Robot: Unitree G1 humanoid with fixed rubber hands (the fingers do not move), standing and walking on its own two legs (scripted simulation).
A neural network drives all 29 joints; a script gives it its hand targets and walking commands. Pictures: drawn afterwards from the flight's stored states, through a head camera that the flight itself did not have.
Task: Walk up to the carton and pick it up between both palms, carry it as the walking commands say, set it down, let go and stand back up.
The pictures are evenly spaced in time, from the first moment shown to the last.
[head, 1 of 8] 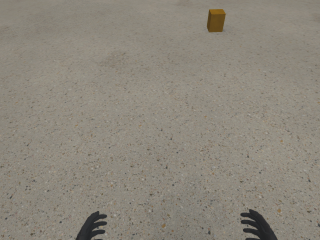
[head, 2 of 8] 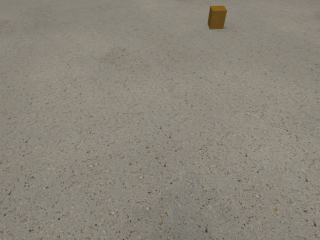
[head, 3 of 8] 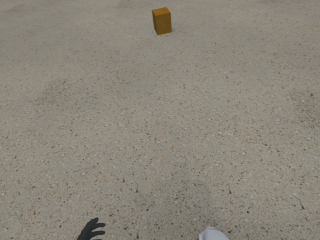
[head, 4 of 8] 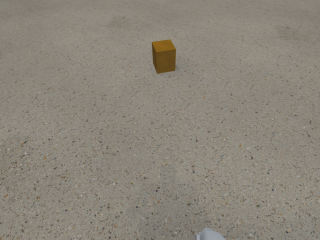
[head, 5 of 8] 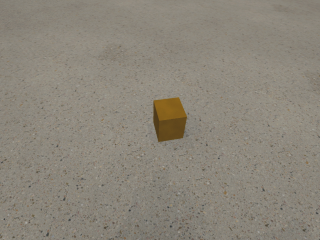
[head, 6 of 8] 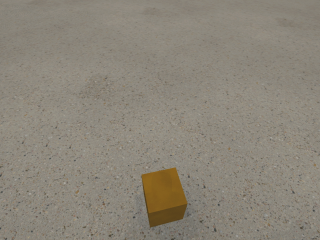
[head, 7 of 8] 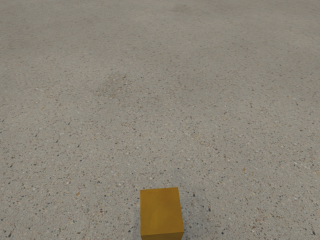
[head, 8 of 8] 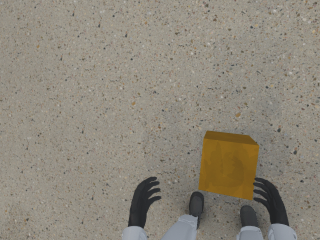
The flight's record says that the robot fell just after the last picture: yes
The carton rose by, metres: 0.00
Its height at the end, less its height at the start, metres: +0.00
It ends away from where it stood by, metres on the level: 0.00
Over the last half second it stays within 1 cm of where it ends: yes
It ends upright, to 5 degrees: yes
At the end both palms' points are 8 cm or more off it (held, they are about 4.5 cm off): yes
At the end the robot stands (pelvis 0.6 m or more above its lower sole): yes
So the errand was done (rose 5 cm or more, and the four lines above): no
